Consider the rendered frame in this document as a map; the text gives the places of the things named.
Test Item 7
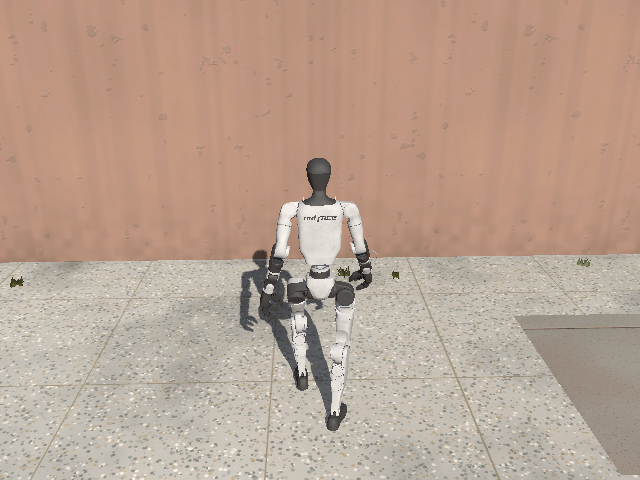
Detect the robot left hand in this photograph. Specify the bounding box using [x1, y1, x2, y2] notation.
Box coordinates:
[260, 291, 283, 319]

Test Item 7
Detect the left robot foot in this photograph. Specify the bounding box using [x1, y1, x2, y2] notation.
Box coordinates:
[294, 366, 309, 390]

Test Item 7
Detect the robot left upper arm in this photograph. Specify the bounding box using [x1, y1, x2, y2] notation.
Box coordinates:
[274, 201, 299, 259]

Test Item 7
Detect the robot right upper arm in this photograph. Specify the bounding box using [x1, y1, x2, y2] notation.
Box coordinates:
[340, 201, 366, 254]

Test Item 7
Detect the robot left thigh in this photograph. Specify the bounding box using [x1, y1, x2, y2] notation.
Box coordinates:
[287, 277, 308, 333]

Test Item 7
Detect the left robot forearm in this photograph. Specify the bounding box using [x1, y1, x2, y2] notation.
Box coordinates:
[262, 243, 284, 294]

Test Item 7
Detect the right robot forearm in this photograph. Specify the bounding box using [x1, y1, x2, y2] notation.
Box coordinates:
[355, 239, 372, 274]

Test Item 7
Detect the robot right hand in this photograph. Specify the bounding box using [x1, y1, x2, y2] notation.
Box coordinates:
[349, 269, 372, 290]

